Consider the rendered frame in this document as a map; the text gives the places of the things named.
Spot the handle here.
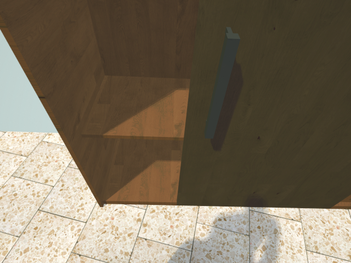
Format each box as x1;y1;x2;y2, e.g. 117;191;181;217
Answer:
204;27;240;139

